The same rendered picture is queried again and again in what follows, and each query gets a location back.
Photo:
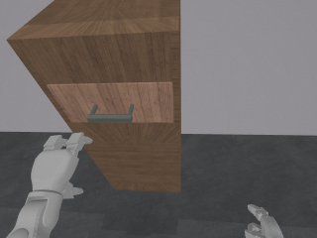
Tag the drawer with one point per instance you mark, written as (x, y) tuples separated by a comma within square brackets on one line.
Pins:
[(153, 101)]

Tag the cabinet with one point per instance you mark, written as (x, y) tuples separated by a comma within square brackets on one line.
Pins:
[(113, 41)]

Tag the left robot hand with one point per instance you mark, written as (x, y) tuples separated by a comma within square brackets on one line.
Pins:
[(54, 166)]

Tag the right robot hand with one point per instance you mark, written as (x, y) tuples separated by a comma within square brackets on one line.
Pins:
[(268, 228)]

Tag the robot left forearm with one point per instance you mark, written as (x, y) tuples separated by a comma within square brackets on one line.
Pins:
[(39, 215)]

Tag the handle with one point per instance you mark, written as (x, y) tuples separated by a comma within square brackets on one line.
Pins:
[(110, 118)]

